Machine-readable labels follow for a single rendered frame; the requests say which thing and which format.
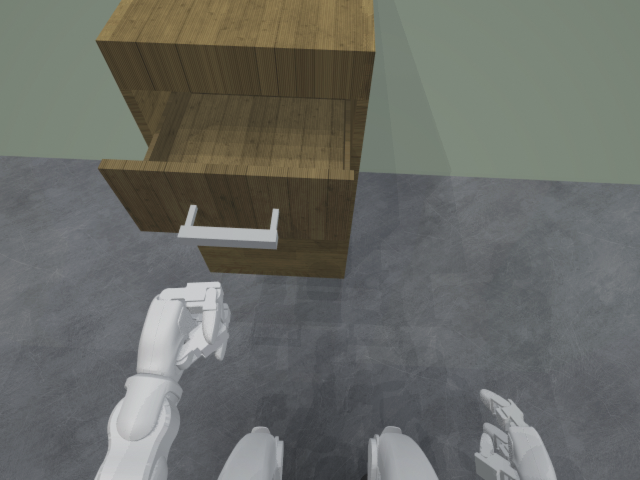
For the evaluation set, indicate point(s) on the handle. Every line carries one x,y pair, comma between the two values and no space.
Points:
228,237

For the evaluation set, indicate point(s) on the robot right shin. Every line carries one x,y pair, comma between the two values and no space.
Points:
392,429

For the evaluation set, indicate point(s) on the robot right hand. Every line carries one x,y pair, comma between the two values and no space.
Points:
523,455

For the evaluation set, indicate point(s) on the cabinet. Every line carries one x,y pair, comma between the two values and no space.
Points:
295,48

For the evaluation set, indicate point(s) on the left robot forearm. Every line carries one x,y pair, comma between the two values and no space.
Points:
141,429

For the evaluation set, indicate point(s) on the robot left hand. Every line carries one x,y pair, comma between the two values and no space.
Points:
169,323

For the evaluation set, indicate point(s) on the right robot thigh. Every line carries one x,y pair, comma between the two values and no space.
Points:
394,456

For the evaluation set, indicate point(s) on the drawer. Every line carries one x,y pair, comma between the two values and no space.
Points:
238,157

